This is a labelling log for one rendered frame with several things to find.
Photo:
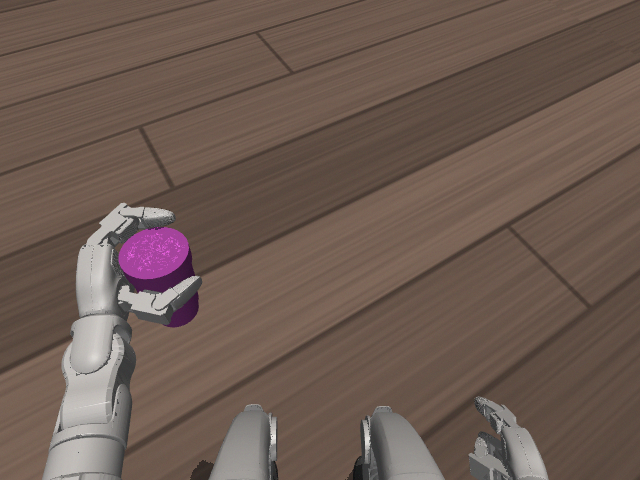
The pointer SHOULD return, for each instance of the left robot hand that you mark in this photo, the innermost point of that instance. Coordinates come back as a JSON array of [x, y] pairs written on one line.
[[102, 287]]

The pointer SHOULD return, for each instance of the left robot arm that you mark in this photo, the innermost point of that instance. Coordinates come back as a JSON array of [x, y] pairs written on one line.
[[91, 432]]

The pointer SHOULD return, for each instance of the right robot hand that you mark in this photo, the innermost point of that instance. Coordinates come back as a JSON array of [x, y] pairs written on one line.
[[514, 457]]

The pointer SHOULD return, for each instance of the cup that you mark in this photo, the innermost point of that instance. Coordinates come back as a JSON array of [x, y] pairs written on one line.
[[156, 259]]

